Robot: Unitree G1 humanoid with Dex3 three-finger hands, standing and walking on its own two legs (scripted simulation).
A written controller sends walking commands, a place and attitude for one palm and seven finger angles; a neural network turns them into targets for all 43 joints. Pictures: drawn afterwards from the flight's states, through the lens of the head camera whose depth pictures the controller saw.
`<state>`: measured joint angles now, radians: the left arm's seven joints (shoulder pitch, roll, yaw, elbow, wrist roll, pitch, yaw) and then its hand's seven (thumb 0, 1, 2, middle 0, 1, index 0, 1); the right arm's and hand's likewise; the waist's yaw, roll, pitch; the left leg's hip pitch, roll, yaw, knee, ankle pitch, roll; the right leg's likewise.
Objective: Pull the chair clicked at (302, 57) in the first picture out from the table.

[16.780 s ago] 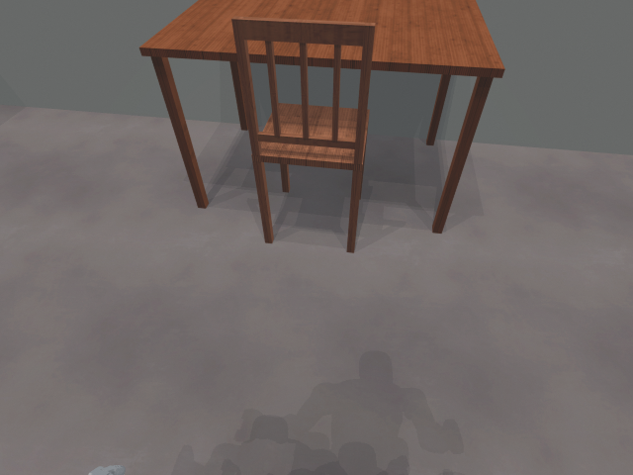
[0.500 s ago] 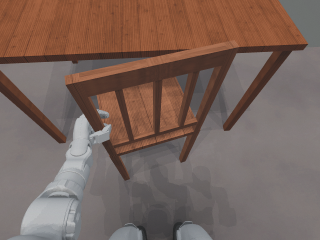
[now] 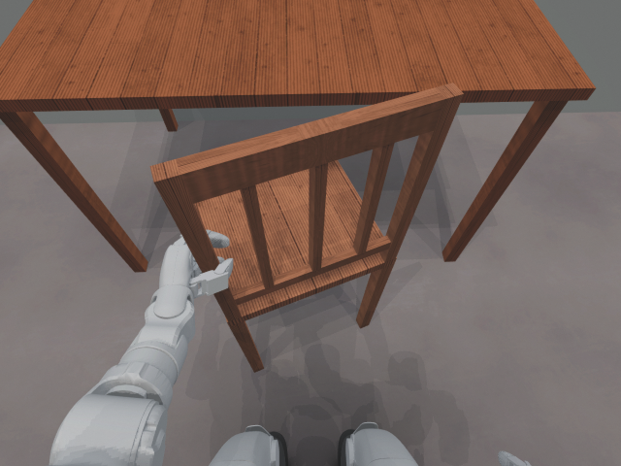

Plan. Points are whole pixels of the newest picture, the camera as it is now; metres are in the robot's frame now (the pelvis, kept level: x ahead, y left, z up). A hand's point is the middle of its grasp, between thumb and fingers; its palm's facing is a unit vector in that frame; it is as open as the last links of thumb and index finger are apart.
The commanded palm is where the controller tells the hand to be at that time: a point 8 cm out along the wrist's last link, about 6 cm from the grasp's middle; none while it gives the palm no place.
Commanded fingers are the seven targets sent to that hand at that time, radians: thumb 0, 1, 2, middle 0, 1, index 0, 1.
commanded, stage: step backward, pulling the chair out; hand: left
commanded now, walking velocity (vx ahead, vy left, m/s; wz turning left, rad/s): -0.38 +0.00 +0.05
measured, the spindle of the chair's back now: (316, 223) +0.47 -0.01 -0.05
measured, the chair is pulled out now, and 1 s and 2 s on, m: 0.13 0.21 0.28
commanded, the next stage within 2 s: none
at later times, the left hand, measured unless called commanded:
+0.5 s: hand (216, 292) +0.35 +0.14 -0.05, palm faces +0.04 -0.98 -0.17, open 5.9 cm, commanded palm +0.36 +0.19 -0.05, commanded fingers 0.00 0.90 0.90 -0.50 -1.45 -0.50 -1.45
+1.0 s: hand (215, 338) +0.28 +0.13 -0.05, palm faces +0.02 -0.99 -0.16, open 5.8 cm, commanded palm +0.29 +0.19 -0.04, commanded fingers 0.00 0.90 0.90 -0.50 -1.45 -0.50 -1.45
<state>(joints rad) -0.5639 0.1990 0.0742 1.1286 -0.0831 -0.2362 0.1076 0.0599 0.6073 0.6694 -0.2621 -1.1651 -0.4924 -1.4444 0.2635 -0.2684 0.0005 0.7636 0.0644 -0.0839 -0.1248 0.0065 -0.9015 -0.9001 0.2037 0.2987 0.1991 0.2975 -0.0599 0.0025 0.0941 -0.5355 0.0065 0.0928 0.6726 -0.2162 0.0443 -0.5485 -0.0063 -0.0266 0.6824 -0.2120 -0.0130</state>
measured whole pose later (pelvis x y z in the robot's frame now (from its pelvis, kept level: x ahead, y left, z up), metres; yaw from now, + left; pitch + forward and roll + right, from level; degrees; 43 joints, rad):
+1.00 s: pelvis -0.10 +0.01 +0.00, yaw +0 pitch +3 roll +0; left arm -0.61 0.19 0.04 1.12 -0.06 -0.21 0.09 0.02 0.60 0.67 -0.19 -1.18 -0.49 -1.44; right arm 0.24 -0.25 -0.01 0.78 0.04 -0.09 -0.12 0.01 -0.90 -0.90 0.20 0.30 0.20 0.30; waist -0.05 -0.01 0.15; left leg -0.45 0.03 0.01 0.67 -0.27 -0.02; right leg -0.50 -0.02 0.00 0.63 -0.19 0.01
